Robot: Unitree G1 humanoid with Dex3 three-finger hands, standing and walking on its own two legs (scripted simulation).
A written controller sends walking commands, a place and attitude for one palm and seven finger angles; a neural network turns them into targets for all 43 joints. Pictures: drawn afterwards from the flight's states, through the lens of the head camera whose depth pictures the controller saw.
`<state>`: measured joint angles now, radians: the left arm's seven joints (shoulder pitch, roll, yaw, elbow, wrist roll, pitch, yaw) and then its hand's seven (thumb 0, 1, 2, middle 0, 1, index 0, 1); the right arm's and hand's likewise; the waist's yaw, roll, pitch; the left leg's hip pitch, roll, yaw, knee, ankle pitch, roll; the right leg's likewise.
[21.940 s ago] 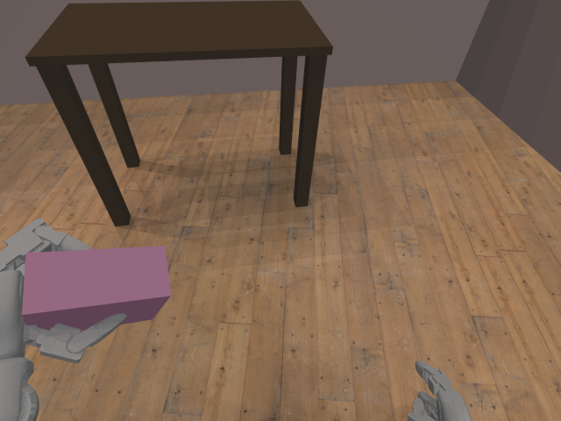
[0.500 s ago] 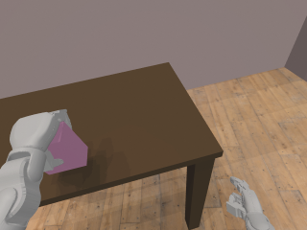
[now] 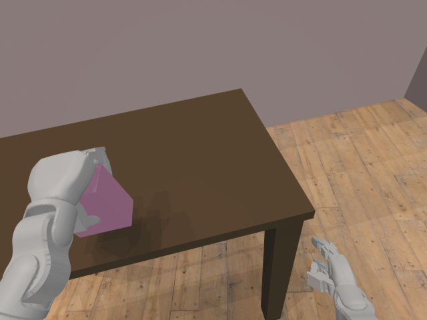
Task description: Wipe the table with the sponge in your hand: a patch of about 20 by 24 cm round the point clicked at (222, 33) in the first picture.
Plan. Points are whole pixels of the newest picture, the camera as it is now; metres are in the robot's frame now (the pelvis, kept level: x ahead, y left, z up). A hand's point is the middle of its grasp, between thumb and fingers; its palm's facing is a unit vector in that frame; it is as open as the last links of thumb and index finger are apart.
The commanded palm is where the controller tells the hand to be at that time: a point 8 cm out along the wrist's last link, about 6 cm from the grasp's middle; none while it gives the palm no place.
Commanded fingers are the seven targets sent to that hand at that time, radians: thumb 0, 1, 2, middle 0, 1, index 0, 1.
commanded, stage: move the sponge above the wiping area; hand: left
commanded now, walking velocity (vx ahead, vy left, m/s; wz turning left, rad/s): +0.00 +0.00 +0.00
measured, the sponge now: (96, 208) +0.25 +0.27 +0.11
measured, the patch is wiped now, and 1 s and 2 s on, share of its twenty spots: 0.00 0.00 0.15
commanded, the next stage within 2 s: lower the sponge onto the table in 0.10 s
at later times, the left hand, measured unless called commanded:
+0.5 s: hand (87, 186) +0.26 +0.27 +0.16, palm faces +0.10 -0.03 -0.99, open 9.7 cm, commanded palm +0.22 +0.27 +0.22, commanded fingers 0.00 0.10 1.30 -1.20 -1.60 -1.20 -1.60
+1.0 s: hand (83, 196) +0.25 +0.29 +0.14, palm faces +0.07 -0.06 -1.00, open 9.7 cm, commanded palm +0.21 +0.28 +0.20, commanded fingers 0.00 0.10 1.30 -1.20 -1.60 -1.20 -1.60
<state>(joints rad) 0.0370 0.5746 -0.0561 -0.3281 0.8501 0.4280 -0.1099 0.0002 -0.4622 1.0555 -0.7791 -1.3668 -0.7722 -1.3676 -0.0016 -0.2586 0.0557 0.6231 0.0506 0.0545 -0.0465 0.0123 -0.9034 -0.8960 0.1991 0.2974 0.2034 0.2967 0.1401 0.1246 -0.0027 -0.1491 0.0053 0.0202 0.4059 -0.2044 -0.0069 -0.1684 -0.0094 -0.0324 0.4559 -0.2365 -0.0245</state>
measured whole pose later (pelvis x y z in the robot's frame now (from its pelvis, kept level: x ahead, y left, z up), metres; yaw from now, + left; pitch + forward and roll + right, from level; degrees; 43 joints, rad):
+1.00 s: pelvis +0.01 +0.00 +0.00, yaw +0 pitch -2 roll +0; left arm 0.09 0.57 0.00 -0.27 0.84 0.37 -0.08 0.00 -0.46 1.06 -0.78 -1.37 -0.77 -1.37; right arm 0.04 -0.27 0.04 0.62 0.05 0.04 -0.05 0.01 -0.90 -0.90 0.20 0.30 0.20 0.30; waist 0.13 0.12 0.00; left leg -0.17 0.01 0.01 0.43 -0.23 -0.01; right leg -0.17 0.00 -0.04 0.45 -0.25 -0.02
